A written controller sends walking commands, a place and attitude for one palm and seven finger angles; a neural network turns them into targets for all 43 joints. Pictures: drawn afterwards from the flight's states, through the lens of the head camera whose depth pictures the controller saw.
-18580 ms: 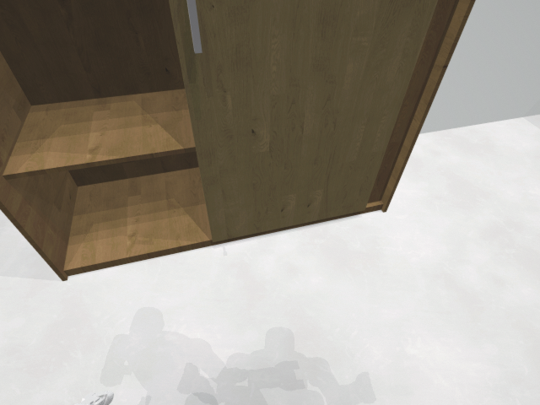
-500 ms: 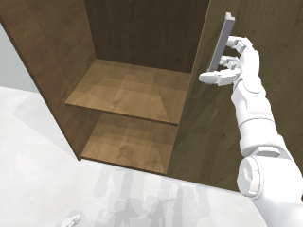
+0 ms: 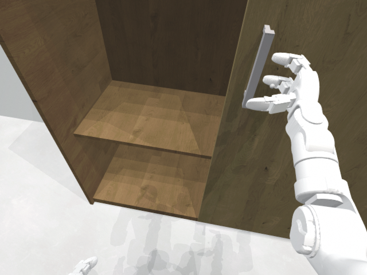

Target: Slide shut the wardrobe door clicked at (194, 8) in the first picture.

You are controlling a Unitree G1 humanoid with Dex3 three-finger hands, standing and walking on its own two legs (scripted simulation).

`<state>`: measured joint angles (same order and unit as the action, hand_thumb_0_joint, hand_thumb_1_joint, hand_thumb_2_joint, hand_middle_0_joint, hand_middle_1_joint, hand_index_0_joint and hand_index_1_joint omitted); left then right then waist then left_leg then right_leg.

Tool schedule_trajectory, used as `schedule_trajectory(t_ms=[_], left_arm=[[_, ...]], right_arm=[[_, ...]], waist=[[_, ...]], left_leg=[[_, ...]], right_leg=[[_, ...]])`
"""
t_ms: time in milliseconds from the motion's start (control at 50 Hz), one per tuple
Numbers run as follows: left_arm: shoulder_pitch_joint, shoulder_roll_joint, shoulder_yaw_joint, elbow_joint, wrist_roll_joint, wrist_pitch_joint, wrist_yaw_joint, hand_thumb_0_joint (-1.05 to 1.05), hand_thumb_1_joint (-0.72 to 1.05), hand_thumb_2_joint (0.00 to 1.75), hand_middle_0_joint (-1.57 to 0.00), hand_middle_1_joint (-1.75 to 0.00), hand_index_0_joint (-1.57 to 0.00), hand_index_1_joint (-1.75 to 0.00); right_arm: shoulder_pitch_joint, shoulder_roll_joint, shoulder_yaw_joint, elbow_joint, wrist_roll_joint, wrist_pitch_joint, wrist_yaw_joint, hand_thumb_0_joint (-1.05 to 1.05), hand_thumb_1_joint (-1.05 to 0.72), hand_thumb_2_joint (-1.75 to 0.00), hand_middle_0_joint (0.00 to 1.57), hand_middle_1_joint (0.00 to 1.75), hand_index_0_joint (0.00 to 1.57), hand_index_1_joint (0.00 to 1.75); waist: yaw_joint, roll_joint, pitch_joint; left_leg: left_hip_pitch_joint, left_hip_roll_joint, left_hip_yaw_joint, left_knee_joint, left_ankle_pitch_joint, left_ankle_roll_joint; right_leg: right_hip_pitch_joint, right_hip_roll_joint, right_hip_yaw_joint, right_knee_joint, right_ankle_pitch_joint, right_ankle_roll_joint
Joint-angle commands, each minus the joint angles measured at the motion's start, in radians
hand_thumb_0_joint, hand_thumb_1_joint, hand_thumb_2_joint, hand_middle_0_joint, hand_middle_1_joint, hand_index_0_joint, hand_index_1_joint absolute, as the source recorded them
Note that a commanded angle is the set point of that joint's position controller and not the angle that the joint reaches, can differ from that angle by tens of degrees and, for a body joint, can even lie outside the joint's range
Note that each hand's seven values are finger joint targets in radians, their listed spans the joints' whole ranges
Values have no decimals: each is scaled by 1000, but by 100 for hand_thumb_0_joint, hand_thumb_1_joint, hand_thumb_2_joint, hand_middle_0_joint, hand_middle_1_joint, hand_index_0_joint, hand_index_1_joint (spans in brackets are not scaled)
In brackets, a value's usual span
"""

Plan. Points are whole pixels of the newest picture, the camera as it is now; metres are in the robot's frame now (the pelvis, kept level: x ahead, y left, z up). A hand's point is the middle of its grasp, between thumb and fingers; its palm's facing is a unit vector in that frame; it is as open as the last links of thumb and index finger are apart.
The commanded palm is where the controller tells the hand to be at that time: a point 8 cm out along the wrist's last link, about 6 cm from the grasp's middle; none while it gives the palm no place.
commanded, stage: move the hooked fingers beside the handle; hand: right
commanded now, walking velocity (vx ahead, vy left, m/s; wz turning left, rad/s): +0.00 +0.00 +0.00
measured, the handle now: (255, 69) +0.52 -0.11 +0.22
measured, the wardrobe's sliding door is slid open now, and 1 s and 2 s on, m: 0.62 0.62 0.62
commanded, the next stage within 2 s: none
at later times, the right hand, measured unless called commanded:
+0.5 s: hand (274, 86) +0.45 -0.14 +0.23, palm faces +0.13 +0.99 +0.02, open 14.0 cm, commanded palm +0.42 -0.19 +0.22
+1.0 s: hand (286, 91) +0.43 -0.16 +0.23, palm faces +0.11 +0.99 +0.00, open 14.0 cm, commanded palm +0.41 -0.21 +0.21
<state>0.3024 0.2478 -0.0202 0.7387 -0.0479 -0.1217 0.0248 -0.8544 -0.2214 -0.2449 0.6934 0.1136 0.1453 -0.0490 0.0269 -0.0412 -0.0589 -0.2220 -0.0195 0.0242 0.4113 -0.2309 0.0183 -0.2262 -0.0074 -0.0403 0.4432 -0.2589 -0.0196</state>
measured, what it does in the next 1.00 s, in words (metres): stands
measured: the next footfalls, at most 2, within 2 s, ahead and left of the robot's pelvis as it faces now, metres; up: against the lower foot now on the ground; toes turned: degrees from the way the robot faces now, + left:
none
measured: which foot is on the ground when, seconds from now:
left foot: down 0.00-1.00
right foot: down 0.00-1.00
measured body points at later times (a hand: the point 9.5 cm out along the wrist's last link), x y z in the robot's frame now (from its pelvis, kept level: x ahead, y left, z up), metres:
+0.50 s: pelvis -0.01 +0.00 +0.00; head -0.01 +0.02 +0.45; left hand +0.10 +0.24 -0.12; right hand +0.43 -0.19 +0.23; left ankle -0.01 +0.11 -0.74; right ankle -0.02 -0.11 -0.74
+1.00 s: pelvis -0.01 +0.00 +0.00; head -0.02 +0.01 +0.45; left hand +0.11 +0.25 -0.11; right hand +0.42 -0.21 +0.23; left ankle -0.01 +0.11 -0.74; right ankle -0.02 -0.11 -0.74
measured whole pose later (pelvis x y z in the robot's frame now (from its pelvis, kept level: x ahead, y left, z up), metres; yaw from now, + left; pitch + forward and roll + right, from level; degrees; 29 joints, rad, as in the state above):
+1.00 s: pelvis -0.01 +0.00 +0.00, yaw -1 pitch +1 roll +1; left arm 0.27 0.25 -0.04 0.72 -0.06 -0.12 0.04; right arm -0.85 -0.28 -0.24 0.70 0.13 0.19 0.01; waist 0.02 -0.04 -0.05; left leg -0.21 -0.02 0.04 0.40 -0.21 0.02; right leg -0.22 0.00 -0.02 0.44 -0.24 -0.02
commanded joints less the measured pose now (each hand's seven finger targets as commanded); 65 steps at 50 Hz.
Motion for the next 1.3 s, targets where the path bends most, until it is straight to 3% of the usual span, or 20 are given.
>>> schedule_trajectory(t_ms=[0,20,300,320,480,520,600,620,700,720,780,800,820,920,980,1000,1020,1100,1180,1280], left_arm=[[-65,131,36,-118,-10,-53,9,0,90,90,-20,-30,-20,-30],[-51,112,29,-114,-5,-47,13,0,90,90,-20,-30,-20,-30],[-87,126,23,-121,-5,-35,14,0,90,90,-20,-30,-20,-30],[-76,105,17,-122,2,-29,20,0,90,90,-20,-30,-20,-30],[-70,110,23,-147,2,-38,24,0,90,90,-20,-30,-20,-30],[-66,110,23,-142,-3,-40,18,0,90,90,-20,-30,-20,-30],[-79,137,26,-133,-14,-37,20,0,90,90,-20,-30,-20,-30],[-71,119,20,-134,-11,-33,25,0,90,90,-20,-30,-20,-30],[-90,140,31,-143,-17,-53,10,0,90,90,-20,-30,-20,-30],[-73,116,26,-144,-7,-47,18,0,90,90,-20,-30,-20,-30],[-84,120,26,-152,-7,-53,26,0,90,90,-20,-30,-20,-30],[-96,141,30,-139,-18,-63,11,0,90,90,-20,-30,-20,-30],[-75,117,23,-135,-9,-55,20,0,90,90,-20,-30,-20,-30],[-75,120,16,-126,-14,-48,25,0,90,90,-20,-30,-20,-30],[-78,127,16,-136,-12,-51,33,0,90,90,-20,-30,-20,-30],[-83,146,23,-125,-20,-59,23,0,90,90,-20,-30,-20,-30],[-67,126,17,-132,-8,-57,30,0,90,90,-20,-30,-20,-30],[-75,143,27,-131,-13,-78,14,0,90,90,-20,-30,-20,-30],[-54,122,22,-136,-9,-68,22,0,90,90,-20,-30,-20,-30],[-52,133,27,-137,-10,-53,20,0,90,90,-20,-30,-20,-30]], right_arm=[[-547,-157,41,-222,18,-38,11,0,50,-30,30,120,30,120],[-548,-113,52,-230,7,-39,10,0,50,-30,30,120,30,120],[-553,-221,-9,-190,-1,-24,-22,0,50,-30,30,120,30,120],[-546,-170,5,-190,-14,-29,-17,0,50,-30,30,120,30,120],[-540,-223,-32,-288,-2,-71,21,0,50,-30,30,120,30,120],[-512,-182,0,-260,8,-62,35,0,50,-30,30,120,30,120],[-475,-261,-36,-178,27,-19,51,0,50,-30,30,120,30,120],[-487,-211,-15,-207,16,-22,54,0,50,-30,30,120,30,120],[-547,-284,-28,-277,34,-28,44,0,50,-30,30,120,30,120],[-518,-233,-27,-315,22,-45,49,0,50,-30,30,120,30,120],[-518,-247,-36,-351,25,-64,57,0,50,-30,30,120,30,120],[-545,-294,-29,-291,44,-46,54,0,50,-30,30,120,30,120],[-496,-220,-15,-284,29,-49,60,0,50,-30,30,120,30,120],[-488,-198,11,-168,13,-12,59,0,50,-30,30,120,30,120],[-539,-232,-12,-197,19,-30,60,0,50,-30,30,120,30,120],[-574,-309,-44,-158,39,-25,52,0,50,-30,30,120,30,120],[-580,-253,-24,-213,24,-50,58,0,50,-30,30,120,30,120],[-622,-335,-44,-242,30,-89,55,0,50,-30,30,120,30,120],[-519,-222,-4,-220,8,-85,77,0,50,-30,30,120,30,120],[-427,-237,-49,-172,24,-29,81,0,50,-30,30,120,30,120]], waist=[[1,57,-262],[27,40,-248],[-18,81,-260],[11,53,-245],[-2,39,-348],[6,56,-309],[-16,106,-218],[9,48,-205],[-23,40,-268],[6,35,-293],[2,39,-329],[-21,61,-286],[11,65,-275],[18,37,-178],[16,48,-227],[-3,73,-232],[20,57,-270],[-16,41,-350],[8,7,-303],[-8,72,-244]], left_leg=[[67,7,-3,-24,350,13],[50,3,-1,-25,312,7],[91,14,-10,-33,306,13],[71,9,-14,-31,285,6],[139,6,-17,-24,374,10],[123,4,-11,-27,362,8],[101,10,-10,-51,310,9],[79,7,-11,-49,278,7],[93,12,-10,-50,312,17],[102,2,-13,-38,314,9],[116,1,-15,-39,319,7],[101,11,-10,-48,319,14],[90,1,-10,-42,290,5],[24,5,-5,-60,186,9],[38,6,-11,-61,186,8],[53,11,-12,-66,206,13],[57,6,-12,-49,211,6],[103,12,-10,-36,321,17],[75,1,-5,-31,317,13],[80,1,2,-38,308,13]], right_leg=[[126,1,37,-17,330,-18],[142,-9,34,-26,296,-18],[97,7,39,-35,286,-18],[116,-3,29,-39,261,-21],[163,0,27,-28,337,-24],[148,-3,27,-33,322,-24],[74,8,28,-42,260,-27],[97,0,24,-48,237,-27],[110,16,43,-30,289,-24],[153,-2,33,-35,289,-27],[173,0,35,-32,298,-26],[119,15,45,-32,291,-22],[147,-3,36,-42,266,-26],[107,-4,45,-58,182,-22],[119,-1,49,-52,183,-25],[88,10,56,-45,199,-23],[130,-3,51,-49,206,-23],[149,13,61,-25,323,-16],[175,-4,48,-34,324,-15],[124,-5,42,-41,300,-19]])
